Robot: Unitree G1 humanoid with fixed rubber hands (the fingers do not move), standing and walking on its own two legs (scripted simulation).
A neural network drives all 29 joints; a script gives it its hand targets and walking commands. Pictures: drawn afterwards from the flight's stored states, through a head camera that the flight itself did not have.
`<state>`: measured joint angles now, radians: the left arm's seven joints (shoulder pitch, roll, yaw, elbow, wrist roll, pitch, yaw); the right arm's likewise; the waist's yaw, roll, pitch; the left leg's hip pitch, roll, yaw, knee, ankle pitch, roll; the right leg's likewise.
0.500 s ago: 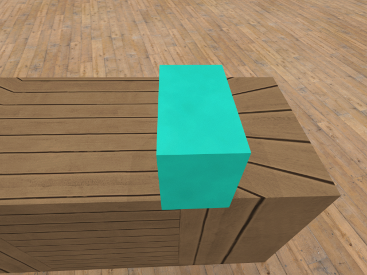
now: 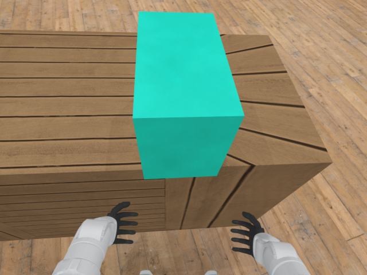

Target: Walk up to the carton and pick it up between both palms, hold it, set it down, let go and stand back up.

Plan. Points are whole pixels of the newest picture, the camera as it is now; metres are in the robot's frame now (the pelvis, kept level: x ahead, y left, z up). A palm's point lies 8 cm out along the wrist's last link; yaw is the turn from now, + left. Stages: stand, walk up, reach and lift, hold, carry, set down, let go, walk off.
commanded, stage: reach and lift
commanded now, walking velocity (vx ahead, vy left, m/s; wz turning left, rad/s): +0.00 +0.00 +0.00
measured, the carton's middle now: (178, 95) +0.51 +0.02 +0.08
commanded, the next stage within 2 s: none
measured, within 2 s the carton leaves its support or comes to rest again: neither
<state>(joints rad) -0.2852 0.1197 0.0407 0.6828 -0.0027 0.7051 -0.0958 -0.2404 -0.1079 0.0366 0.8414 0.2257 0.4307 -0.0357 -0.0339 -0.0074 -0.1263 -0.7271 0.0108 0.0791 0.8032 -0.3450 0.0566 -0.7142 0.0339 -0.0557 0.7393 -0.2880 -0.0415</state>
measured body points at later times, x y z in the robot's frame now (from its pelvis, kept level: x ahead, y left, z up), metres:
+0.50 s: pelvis +0.00 -0.07 +0.04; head +0.05 -0.07 +0.49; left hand +0.23 +0.19 -0.04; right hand +0.22 -0.20 -0.06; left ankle +0.01 +0.08 -0.70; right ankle +0.02 -0.11 -0.70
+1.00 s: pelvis +0.00 -0.02 +0.05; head -0.02 -0.01 +0.49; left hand +0.16 +0.21 -0.02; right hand +0.18 -0.19 -0.02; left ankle +0.01 +0.08 -0.70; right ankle +0.02 -0.11 -0.70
